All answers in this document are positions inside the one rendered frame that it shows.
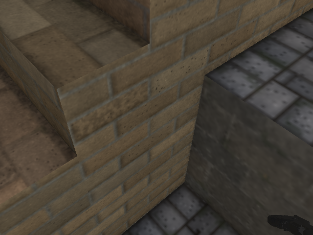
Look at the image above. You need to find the right robot hand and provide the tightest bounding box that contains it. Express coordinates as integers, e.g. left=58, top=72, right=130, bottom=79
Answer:
left=267, top=214, right=313, bottom=235

